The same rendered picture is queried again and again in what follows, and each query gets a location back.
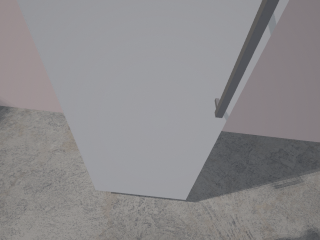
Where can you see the fridge door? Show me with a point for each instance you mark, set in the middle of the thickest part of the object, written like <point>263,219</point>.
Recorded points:
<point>137,82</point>

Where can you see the handle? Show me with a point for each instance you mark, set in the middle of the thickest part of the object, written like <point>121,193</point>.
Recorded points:
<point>261,20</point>

